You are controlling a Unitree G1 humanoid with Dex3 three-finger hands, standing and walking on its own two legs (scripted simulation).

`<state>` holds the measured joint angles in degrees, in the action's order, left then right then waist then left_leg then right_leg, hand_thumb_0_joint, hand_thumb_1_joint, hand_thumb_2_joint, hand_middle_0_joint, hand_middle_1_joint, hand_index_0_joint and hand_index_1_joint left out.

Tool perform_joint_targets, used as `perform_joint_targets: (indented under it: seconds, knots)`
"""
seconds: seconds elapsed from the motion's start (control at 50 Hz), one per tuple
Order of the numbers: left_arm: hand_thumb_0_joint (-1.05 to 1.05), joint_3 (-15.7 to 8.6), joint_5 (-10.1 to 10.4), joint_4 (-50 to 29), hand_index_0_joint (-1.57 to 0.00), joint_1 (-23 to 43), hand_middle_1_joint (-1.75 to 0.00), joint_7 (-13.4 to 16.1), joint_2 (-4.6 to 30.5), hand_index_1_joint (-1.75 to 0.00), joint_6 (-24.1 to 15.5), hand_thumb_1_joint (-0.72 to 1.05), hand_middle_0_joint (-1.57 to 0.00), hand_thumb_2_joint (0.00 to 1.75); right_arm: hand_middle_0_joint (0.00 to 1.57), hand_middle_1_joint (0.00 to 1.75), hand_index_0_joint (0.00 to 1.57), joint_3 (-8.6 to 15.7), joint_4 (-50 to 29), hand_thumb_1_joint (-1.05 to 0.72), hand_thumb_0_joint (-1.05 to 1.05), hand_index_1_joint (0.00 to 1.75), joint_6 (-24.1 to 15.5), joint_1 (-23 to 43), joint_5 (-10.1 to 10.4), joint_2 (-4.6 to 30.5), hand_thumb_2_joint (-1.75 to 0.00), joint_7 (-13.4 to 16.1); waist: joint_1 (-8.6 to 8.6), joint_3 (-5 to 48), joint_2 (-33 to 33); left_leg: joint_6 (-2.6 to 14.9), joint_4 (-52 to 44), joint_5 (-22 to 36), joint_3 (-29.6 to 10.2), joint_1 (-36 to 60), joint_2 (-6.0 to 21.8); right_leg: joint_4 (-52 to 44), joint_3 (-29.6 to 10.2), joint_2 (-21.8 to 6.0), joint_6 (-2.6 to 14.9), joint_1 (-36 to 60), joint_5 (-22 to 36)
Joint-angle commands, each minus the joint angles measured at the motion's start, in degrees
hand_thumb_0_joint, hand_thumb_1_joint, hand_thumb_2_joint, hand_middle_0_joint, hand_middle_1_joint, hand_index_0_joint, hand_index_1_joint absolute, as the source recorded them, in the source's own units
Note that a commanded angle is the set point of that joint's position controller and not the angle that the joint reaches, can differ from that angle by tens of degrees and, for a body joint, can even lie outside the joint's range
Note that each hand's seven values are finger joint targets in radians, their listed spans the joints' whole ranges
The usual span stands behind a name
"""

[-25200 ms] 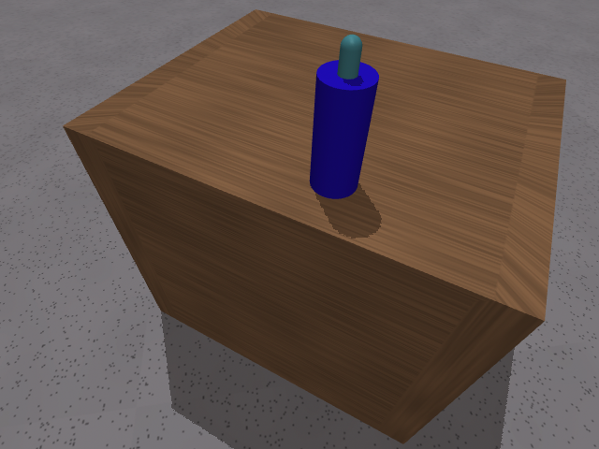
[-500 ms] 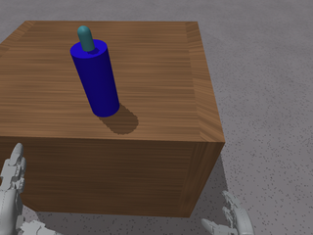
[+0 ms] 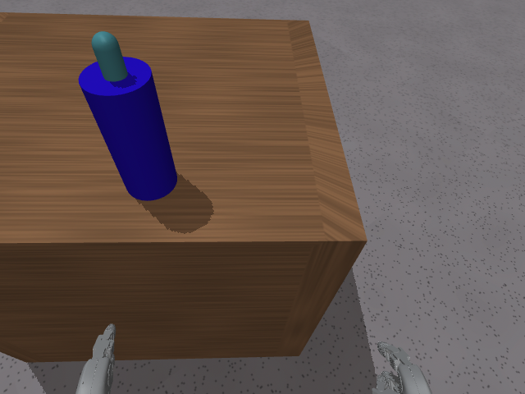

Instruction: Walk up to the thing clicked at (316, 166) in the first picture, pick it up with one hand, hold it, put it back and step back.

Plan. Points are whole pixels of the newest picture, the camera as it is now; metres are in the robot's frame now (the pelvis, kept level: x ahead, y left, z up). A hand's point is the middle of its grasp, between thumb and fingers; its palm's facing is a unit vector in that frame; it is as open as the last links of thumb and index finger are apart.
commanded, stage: home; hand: left
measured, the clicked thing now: (132, 123) +0.46 +0.18 +0.16
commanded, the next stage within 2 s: none
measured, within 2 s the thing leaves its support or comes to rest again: neither
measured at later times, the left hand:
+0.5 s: hand out of the picture +0.11 +0.22 -0.12, palm faces -0.04 -0.94 -0.34, open 17.4 cm
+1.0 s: hand out of the picture +0.01 +0.26 -0.14, palm faces -0.07 -0.93 -0.36, open 17.6 cm
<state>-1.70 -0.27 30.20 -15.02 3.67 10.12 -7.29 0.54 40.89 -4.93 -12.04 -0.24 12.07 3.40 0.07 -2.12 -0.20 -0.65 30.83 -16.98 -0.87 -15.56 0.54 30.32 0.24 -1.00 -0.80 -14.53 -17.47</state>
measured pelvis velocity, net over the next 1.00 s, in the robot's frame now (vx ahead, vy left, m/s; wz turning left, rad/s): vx -0.05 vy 0.00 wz -0.02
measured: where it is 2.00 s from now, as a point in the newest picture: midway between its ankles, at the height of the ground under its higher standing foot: outside the picture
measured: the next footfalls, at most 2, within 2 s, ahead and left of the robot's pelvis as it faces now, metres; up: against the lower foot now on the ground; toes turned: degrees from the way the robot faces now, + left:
none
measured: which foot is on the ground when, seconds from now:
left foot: down 0.00-1.00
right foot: down 0.00-1.00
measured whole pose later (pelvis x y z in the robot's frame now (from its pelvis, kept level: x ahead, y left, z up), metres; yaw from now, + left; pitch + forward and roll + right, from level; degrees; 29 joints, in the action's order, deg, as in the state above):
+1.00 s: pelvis -0.05 +0.00 +0.01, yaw -1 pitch -3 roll +0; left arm 1.4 -0.9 62.7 -11.3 -0.5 21.3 -0.8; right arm -0.3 61.9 0.2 -12.3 -1.5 20.4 -1.5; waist 0.1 -1.6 0.1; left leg -0.6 22.1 -9.3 0.3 -9.9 0.6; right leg 23.2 -0.9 -0.9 -0.7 -10.1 -10.2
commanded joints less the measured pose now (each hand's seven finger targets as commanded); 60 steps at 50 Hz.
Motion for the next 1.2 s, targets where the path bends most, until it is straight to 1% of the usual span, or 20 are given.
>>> perform_joint_targets:
  seconds: [0.0, 0.08, 0.12, 0.14, 0.22, 0.28, 0.3, 0.32, 0.36, 0.44, 0.52, 0.64, 0.66, 0.68, 0.82, 0.9, 1.0, 1.04, 1.12, 1.18]
  knots:
    - [0.00, -2.4, 0.1, -7.9, -0.05, 3.8, -0.05, 1.6, 6.6, -0.05, -2.2, -0.53, -0.05, 0.07, 0.20, 0.30, 0.20, 2.9, -7.6, -0.89, 0.00, 0.30, -1.9, 1.1, 0.3, 7.8, -0.90, 0.6, -0.49, 14.7, 1.2, 0.37, -1.2, 25.3, 2.3, 6.8, -0.4, -1.5, 2.4, 1.3, 1.25, 5.1, 24.4]
    - [0.00, -1.3, 0.4, -7.7, -0.05, 2.8, -0.05, 2.0, 5.4, -0.05, -0.7, -0.54, -0.05, 0.06, 0.20, 0.30, 0.20, 2.8, -8.6, -0.89, 0.00, 0.30, -1.3, 2.3, 0.5, 7.8, -0.90, 0.6, -1.17, 11.2, -1.6, 0.49, -2.6, 21.6, 2.7, 5.0, -0.5, -2.7, 2.8, 1.4, 1.06, 5.2, 22.1]
    - [0.00, 0.1, 0.5, -2.3, -0.05, -1.8, -0.05, 1.8, 2.3, -0.05, 0.4, -0.56, -0.05, 0.05, 0.20, 0.30, 0.20, 2.9, -9.4, -0.89, 0.00, 0.30, -1.0, 2.7, 0.8, 7.8, -0.90, 0.3, -1.18, 8.6, -2.7, 0.61, -3.1, 19.8, 3.0, 3.9, -0.6, -3.0, 2.7, 1.4, 1.07, 4.0, 20.4]
    - [0.00, -0.2, 0.6, -4.9, -0.05, 1.7, -0.05, 1.8, 3.6, -0.05, 0.3, -0.55, -0.05, 0.06, 0.20, 0.30, 0.20, 2.9, -9.6, -0.89, 0.00, 0.30, -0.7, 3.4, 0.9, 7.9, -0.90, 0.3, -1.22, 7.8, -2.3, 0.61, -3.7, 18.2, 2.9, 3.6, -0.6, -3.5, 2.8, 1.4, 1.08, 3.2, 18.6]
    - [0.00, -3.3, 0.7, -7.9, -0.05, 5.1, -0.05, 2.0, 7.7, -0.05, 0.3, -0.52, -0.05, 0.07, 0.20, 0.30, 0.20, 2.7, -10.2, -0.89, 0.00, 0.30, 0.2, 3.1, 1.0, 7.7, -0.90, 0.2, -1.30, 7.1, -1.4, 0.75, -4.1, 15.7, 3.3, 3.2, -0.8, -4.6, 2.4, 1.2, 0.95, 3.0, 16.3]
    - [0.00, -2.7, 0.8, -7.2, -0.05, 5.9, -0.06, 1.9, 6.5, -0.06, 0.5, -0.51, -0.05, 0.08, 0.20, 0.30, 0.20, 2.5, -10.7, -0.89, 0.00, 0.30, 0.4, 3.5, 1.1, 7.6, -0.90, 0.2, -0.49, 7.2, -0.7, 0.93, -4.4, 14.0, 3.6, 4.0, -0.9, -4.6, 1.8, 1.1, 0.96, 2.6, 15.3]
    - [0.00, -2.8, 0.8, -9.0, -0.05, 8.6, -0.06, 2.0, 7.3, -0.06, 0.3, -0.51, -0.05, 0.08, 0.20, 0.30, 0.20, 2.3, -10.5, -0.89, 0.00, 0.30, 0.5, 3.5, 1.0, 7.5, -0.90, 0.3, -0.34, 6.9, 0.2, 0.87, -4.7, 13.0, 3.5, 3.8, -0.8, -4.7, 1.9, 1.2, 1.02, 2.1, 14.1]
    - [0.00, -4.0, -3.1, 3.3, -0.05, 2.1, -0.05, 0.6, 19.5, -0.05, 1.4, -0.56, -0.05, 0.05, 0.20, 0.30, 0.20, 5.0, -3.5, -0.89, 0.00, 0.30, 1.6, -0.5, -3.4, 15.9, -0.90, -1.1, 0.73, 9.5, 1.7, 1.95, -1.6, 21.2, -1.5, 6.3, 4.5, -1.7, -3.9, -4.9, 3.59, 3.5, 23.9]
    - [0.00, -3.6, -2.9, 4.7, -0.05, 1.9, -0.05, -0.4, 18.5, -0.05, 2.4, -0.58, -0.05, 0.04, 0.20, 0.30, 0.20, 4.8, -2.9, -0.89, 0.00, 0.30, 2.5, 0.5, -2.9, 15.7, -0.90, -2.1, 0.14, 11.2, 2.8, 2.80, -1.9, 20.9, -1.7, 7.3, 4.5, -1.5, -4.3, -5.4, 4.14, 4.3, 23.6]
    - [0.00, -1.5, -1.7, 8.9, -0.04, 5.6, -0.04, -1.8, 17.7, -0.04, 2.8, -0.61, -0.04, 0.02, 0.20, 0.30, 0.20, 3.6, -0.2, -0.89, 0.00, 0.30, 2.5, 2.1, -1.6, 14.8, -0.90, -3.4, 0.79, 5.6, 0.3, 2.59, -5.8, 11.6, -3.0, 5.2, 4.7, -4.9, -4.3, -4.7, 3.39, 0.7, 12.3]
    - [0.00, -0.5, -1.6, 14.1, -0.05, 6.6, -0.05, -2.3, 19.0, -0.05, 3.2, -0.58, -0.05, 0.04, 0.20, 0.30, 0.20, 3.1, 3.7, -0.89, 0.00, 0.30, 2.7, 3.7, -1.5, 16.3, -0.90, -3.8, 0.46, 3.7, 0.1, 2.60, -7.5, 13.0, -3.8, 5.1, 5.3, -6.5, -4.8, -4.9, 2.97, 2.1, 13.0]
    - [0.00, 0.2, -1.5, 20.4, -0.04, 8.2, -0.04, -2.7, 22.3, -0.04, 4.2, -0.60, -0.04, 0.02, 0.20, 0.30, 0.20, 2.5, 9.5, -0.89, 0.00, 0.30, 3.6, 4.2, -1.3, 18.1, -0.90, -4.3, 0.79, -0.8, -0.6, 2.24, -11.6, 1.5, -4.6, 5.0, 4.6, -12.3, -6.8, -5.0, 2.91, -1.3, -1.3]
    - [0.00, 0.4, -1.4, 21.4, -0.04, 7.4, -0.04, -2.8, 22.4, -0.04, 4.3, -0.60, -0.04, 0.03, 0.20, 0.30, 0.20, 2.5, 10.4, -0.89, 0.00, 0.30, 3.6, 4.9, -1.3, 18.7, -0.90, -4.4, 0.10, -0.6, -0.1, 2.45, -12.0, -0.5, -4.8, 4.9, 4.7, -13.0, -6.8, -4.8, 2.92, -1.0, -3.2]
    - [0.00, 0.4, -1.3, 22.2, -0.04, 7.4, -0.04, -2.9, 23.1, -0.04, 4.4, -0.61, -0.04, 0.02, 0.20, 0.30, 0.20, 2.5, 11.1, -0.89, 0.00, 0.30, 3.7, 4.6, -1.2, 19.0, -0.90, -4.4, 0.19, -0.4, -0.9, 2.53, -12.4, -0.1, -4.9, 4.8, 4.7, -13.4, -7.3, -5.1, 3.01, -0.2, -3.5]
    - [0.00, 0.8, -0.8, 26.5, -0.04, 7.1, -0.04, -3.0, 24.4, -0.04, 4.5, -0.60, -0.04, 0.03, 0.20, 0.30, 0.20, 1.8, 15.1, -0.89, 0.00, 0.30, 3.5, 4.1, -1.1, 20.1, -0.90, -4.4, -0.24, 1.6, -0.3, 2.49, -13.1, 2.3, -4.9, 6.3, 4.9, -14.5, -8.0, -5.6, 2.68, 2.1, -0.9]
    - [0.00, 0.6, -0.7, 28.5, -0.04, 6.3, -0.04, -3.1, 24.7, -0.04, 5.1, -0.61, -0.04, 0.02, 0.20, 0.30, 0.20, 1.7, 16.4, -0.89, 0.00, 0.30, 3.6, 3.6, -1.0, 20.7, -0.90, -4.1, -0.46, -1.4, -0.2, 2.45, -14.8, -2.8, -5.6, 4.0, 4.9, -14.8, -7.9, -5.0, 2.58, 0.7, -4.6]
    - [0.00, 0.5, -0.5, 29.9, -0.04, 6.0, -0.04, -3.3, 23.8, -0.04, 5.3, -0.60, -0.04, 0.03, 0.20, 0.30, 0.20, 1.4, 17.2, -0.89, 0.00, 0.30, 3.4, 3.2, -0.9, 20.7, -0.90, -3.8, -0.62, -0.7, 1.8, 2.43, -16.5, -3.2, -6.4, 1.7, 5.6, -13.2, -7.1, -4.7, 2.41, 4.1, 0.1]
    - [0.00, 0.5, -0.5, 30.1, -0.04, 6.5, -0.04, -3.3, 23.9, -0.04, 5.1, -0.60, -0.04, 0.03, 0.20, 0.30, 0.20, 1.4, 17.5, -0.89, 0.00, 0.30, 3.3, 3.1, -0.7, 20.4, -0.90, -3.8, -0.32, 0.1, 0.3, 2.30, -15.3, -0.2, -5.6, 3.5, 5.2, -13.9, -7.6, -5.2, 2.44, 3.5, 0.2]
    - [0.00, 0.6, -0.4, 30.6, -0.04, 7.1, -0.04, -3.3, 23.3, -0.04, 5.3, -0.60, -0.04, 0.03, 0.20, 0.30, 0.20, 1.2, 18.1, -0.89, 0.00, 0.30, 3.3, 3.0, -0.6, 20.7, -0.90, -3.6, -0.15, -0.5, 1.2, 2.35, -15.7, -0.4, -6.1, 3.4, 5.5, -13.8, -7.2, -5.1, 2.36, 3.7, 1.4]
    - [0.00, 0.7, -0.3, 30.6, -0.04, 8.0, -0.04, -3.3, 23.1, -0.04, 5.2, -0.61, -0.04, 0.01, 0.20, 0.30, 0.20, 1.1, 18.2, -0.89, 0.00, 0.30, 3.1, 3.5, -0.5, 20.4, -0.90, -3.5, -0.09, 1.9, 0.2, 2.23, -14.8, 5.5, -5.4, 5.6, 5.9, -13.7, -7.4, -5.7, 2.41, 5.2, 6.4]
